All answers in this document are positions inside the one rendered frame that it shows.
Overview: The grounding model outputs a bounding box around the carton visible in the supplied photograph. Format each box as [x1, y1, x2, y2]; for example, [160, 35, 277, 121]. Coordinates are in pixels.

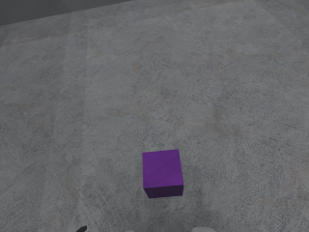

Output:
[142, 149, 184, 198]

